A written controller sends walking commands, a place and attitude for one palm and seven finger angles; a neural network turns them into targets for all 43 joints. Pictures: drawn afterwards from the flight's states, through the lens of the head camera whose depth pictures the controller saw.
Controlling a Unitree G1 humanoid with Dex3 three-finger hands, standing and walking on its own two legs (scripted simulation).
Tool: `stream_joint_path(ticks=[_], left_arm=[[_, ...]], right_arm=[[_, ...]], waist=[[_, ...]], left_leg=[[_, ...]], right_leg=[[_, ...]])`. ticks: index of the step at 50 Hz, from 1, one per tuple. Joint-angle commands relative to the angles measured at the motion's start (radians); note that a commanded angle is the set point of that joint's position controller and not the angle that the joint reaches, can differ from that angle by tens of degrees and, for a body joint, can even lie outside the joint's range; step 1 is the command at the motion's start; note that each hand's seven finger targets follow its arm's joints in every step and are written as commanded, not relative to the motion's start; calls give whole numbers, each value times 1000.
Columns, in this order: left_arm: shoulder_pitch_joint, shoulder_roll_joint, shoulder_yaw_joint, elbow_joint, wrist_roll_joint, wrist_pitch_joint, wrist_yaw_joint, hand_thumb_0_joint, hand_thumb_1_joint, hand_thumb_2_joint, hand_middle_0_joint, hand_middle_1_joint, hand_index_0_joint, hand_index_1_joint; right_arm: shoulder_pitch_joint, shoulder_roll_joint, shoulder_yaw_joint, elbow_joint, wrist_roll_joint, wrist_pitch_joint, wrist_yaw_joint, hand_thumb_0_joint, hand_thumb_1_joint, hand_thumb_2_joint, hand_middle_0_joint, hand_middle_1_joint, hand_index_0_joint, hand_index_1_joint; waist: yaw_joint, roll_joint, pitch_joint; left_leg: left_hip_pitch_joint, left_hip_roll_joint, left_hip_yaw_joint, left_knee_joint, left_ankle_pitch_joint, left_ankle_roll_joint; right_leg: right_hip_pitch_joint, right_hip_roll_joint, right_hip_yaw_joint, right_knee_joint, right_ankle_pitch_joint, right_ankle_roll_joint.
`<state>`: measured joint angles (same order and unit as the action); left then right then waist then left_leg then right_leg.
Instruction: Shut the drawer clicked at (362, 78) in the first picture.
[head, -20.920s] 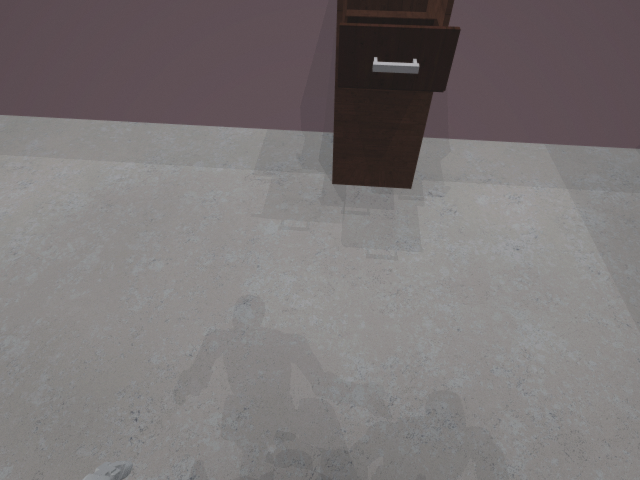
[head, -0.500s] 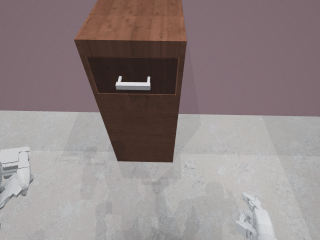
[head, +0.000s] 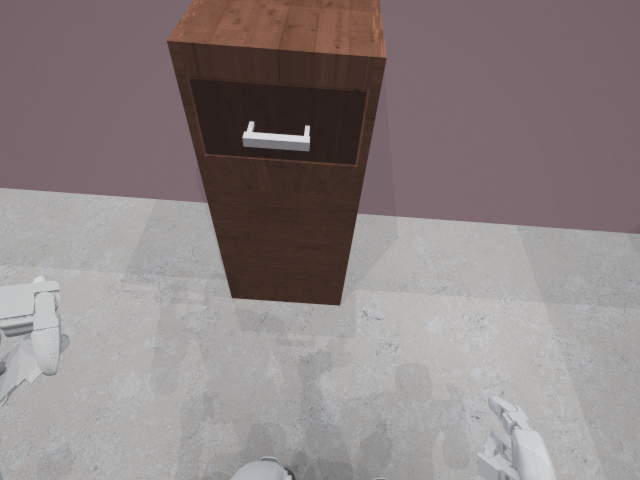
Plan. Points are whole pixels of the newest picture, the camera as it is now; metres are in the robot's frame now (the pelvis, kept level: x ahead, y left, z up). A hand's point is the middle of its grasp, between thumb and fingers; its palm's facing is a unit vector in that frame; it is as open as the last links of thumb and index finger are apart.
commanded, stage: step back with the hand held close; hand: left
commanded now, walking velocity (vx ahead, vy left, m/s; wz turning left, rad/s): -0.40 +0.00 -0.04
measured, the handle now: (278, 134) +0.73 +0.12 -0.01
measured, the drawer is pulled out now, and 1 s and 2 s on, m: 0.00 0.00 0.00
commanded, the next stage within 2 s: stop stepping back and stand still in 0.60 s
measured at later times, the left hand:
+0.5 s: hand (45, 437) +0.13 +0.20 +0.19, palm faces +0.17 -0.86 -0.48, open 3.3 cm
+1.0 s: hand out of the picture +0.07 +0.26 +0.18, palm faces +0.35 -0.85 -0.40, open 3.2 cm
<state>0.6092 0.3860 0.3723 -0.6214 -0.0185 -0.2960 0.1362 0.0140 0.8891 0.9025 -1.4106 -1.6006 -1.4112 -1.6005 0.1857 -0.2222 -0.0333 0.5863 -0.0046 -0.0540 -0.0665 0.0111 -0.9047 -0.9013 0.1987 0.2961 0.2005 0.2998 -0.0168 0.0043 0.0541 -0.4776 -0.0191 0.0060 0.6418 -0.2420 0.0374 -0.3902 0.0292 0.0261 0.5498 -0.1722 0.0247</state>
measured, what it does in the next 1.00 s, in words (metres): walks backwards: right foot, then left foot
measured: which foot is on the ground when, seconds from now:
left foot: down 0.00-0.80, up 0.82-0.94, down 0.96-1.00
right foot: down 0.00-0.04, up 0.06-0.30, down 0.32-1.00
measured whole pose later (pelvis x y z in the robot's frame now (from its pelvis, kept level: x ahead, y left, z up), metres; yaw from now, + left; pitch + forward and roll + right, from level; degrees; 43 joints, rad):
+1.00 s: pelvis -0.13 +0.03 +0.00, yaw -4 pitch +1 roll -2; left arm 0.58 0.39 0.37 -0.59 -0.03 -0.23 0.15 0.01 0.89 0.90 -1.41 -1.60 -1.41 -1.60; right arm 0.25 -0.20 0.00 0.65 0.00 -0.11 -0.10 0.01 -0.90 -0.90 0.20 0.30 0.20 0.30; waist 0.01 -0.02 -0.05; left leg -0.35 -0.01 0.00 0.58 -0.30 0.03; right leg -0.23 0.01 -0.06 0.56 -0.35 0.00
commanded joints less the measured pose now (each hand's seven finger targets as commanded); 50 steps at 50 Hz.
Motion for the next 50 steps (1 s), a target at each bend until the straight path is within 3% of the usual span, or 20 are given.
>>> stream_joint_path(ticks=[1,3,4,6,10,14,16,19,22,25,27,30,33,34,37,39,41,43,46,50], left_arm=[[16,186,160,-182,-14,-70,35,0,900,900,-1400,-1600,-1400,-1600],[0,175,180,-200,10,-81,22,0,900,900,-1400,-1600,-1400,-1600],[-19,187,183,-196,12,-75,20,0,900,900,-1400,-1600,-1400,-1600],[1,178,180,-193,-2,-66,24,0,900,900,-1400,-1600,-1400,-1600],[36,126,87,-208,-42,-52,17,0,900,900,-1400,-1600,-1400,-1600],[-37,200,113,-222,-36,-77,2,0,900,900,-1400,-1600,-1400,-1600],[-97,250,158,-218,-48,-95,6,0,900,900,-1400,-1600,-1400,-1600],[-15,244,174,-217,-68,-84,-8,0,900,900,-1400,-1600,-1400,-1600],[82,237,191,-173,-96,-78,-23,0,900,900,-1400,-1600,-1400,-1600],[71,251,188,-146,-98,-80,-18,0,900,900,-1400,-1600,-1400,-1600],[13,238,168,-101,-75,-65,-10,0,900,900,-1400,-1600,-1400,-1600],[-108,214,111,-103,-57,-66,-14,0,900,900,-1400,-1600,-1400,-1600],[-78,220,144,-130,-71,-97,-13,0,900,900,-1400,-1600,-1400,-1600],[-71,221,144,-150,-65,-91,-11,0,900,900,-1400,-1600,-1400,-1600],[78,206,150,-234,-70,-63,-15,0,900,900,-1400,-1600,-1400,-1600],[136,242,182,-299,-69,-39,-5,0,900,900,-1400,-1600,-1400,-1600],[72,267,199,-303,-63,7,18,0,900,900,-1400,-1600,-1400,-1600],[-12,179,152,-184,-39,41,21,0,900,900,-1400,-1600,-1400,-1600],[-84,145,100,-94,-21,45,32,0,900,900,-1400,-1600,-1400,-1600],[-103,155,76,-120,-17,19,26,0,900,900,-1400,-1600,-1400,-1600]], right_arm=[[-85,-124,-41,-159,-1,-53,-21,0,-900,-900,200,300,200,300],[-107,-147,-47,-174,-9,-81,-26,0,-900,-900,200,300,200,300],[-103,-129,-49,-172,-13,-87,-27,0,-900,-900,200,300,200,300],[-83,-118,-56,-149,-22,-104,-14,0,-900,-900,200,300,200,300],[-57,-93,-33,-97,-27,-126,10,0,-900,-900,200,300,200,300],[-26,-92,-29,-53,-43,-93,12,0,-900,-900,200,300,200,300],[-78,-93,-16,-73,-42,-94,-3,0,-900,-900,200,300,200,300],[-88,-97,-30,-112,-7,-100,-10,0,-900,-900,200,300,200,300],[-117,-96,-16,-150,-6,-75,-8,0,-900,-900,200,300,200,300],[-109,-85,-10,-136,-10,-73,-16,0,-900,-900,200,300,200,300],[-93,-76,-6,-111,-16,-69,-21,0,-900,-900,200,300,200,300],[-96,-110,1,-113,-7,-82,-37,0,-900,-900,200,300,200,300],[-93,-156,-27,-131,-27,-107,-30,0,-900,-900,200,300,200,300],[-120,-144,-21,-133,-34,-108,-28,0,-900,-900,200,300,200,300],[-84,-112,-33,-145,-25,-114,6,0,-900,-900,200,300,200,300],[-43,-97,-34,-141,-6,-102,11,0,-900,-900,200,300,200,300],[-47,-100,-34,-127,-14,-70,1,0,-900,-900,200,300,200,300],[-51,-67,-20,-103,-14,-55,-13,0,-900,-900,200,300,200,300],[-51,-97,-1,-77,-4,-100,-42,0,-900,-900,200,300,200,300],[-24,-89,16,-95,2,-151,-45,0,-900,-900,200,300,200,300]], waist=[[-11,100,-142],[7,315,-164],[4,275,-148],[17,141,-171],[18,221,-215],[9,104,-260],[15,60,-273],[6,-4,-325],[7,67,-215],[-5,-46,-82],[-15,-121,-17],[-18,40,46],[16,277,-148],[31,265,-170],[53,251,-299],[26,56,-301],[22,-172,-158],[-15,-111,-23],[-16,20,4],[-4,171,-120]], left_leg=[[44,146,-192,-283,-221,39],[-343,351,-420,-592,-607,135],[-342,375,-449,-598,-550,156],[-144,340,-352,-481,-338,148],[176,248,-213,-475,-143,49],[424,167,-66,-237,287,-38],[498,143,-4,-172,311,-44],[597,137,-34,-194,329,-18],[465,116,-32,-206,66,-40],[453,41,-16,32,0,-84],[396,22,-11,92,31,-73],[333,91,-109,-235,226,-30],[84,307,-407,-666,-335,21],[15,311,-407,-670,-372,24],[110,177,-127,-511,-222,-32],[288,17,32,-110,-102,-84],[213,-29,-28,383,-86,-89],[107,56,-71,393,-102,-62],[242,68,-27,-154,-41,-22],[348,224,-318,-366,188,26]], right_leg=[[32,-25,46,-48,-152,-29],[378,106,-3,397,-150,5],[335,104,30,517,-187,2],[190,76,43,490,-279,-13],[117,55,-46,86,-393,-43],[62,-75,56,-323,-61,-81],[-26,-119,39,-255,65,-71],[-56,-29,-35,-193,25,-1],[-111,-52,-31,-240,-220,-53],[-339,-188,65,-380,-409,-133],[-339,-216,61,-361,-246,-134],[-177,-38,-44,-180,-68,-26],[224,98,-11,202,-385,-43],[270,98,4,248,-388,-55],[318,102,-98,26,-382,-67],[92,-73,38,-302,-344,-87],[-245,-369,345,-456,-605,-244],[-245,-307,207,-376,-551,-205],[-69,-173,53,-192,-289,-104],[31,-21,-52,65,-112,-15]])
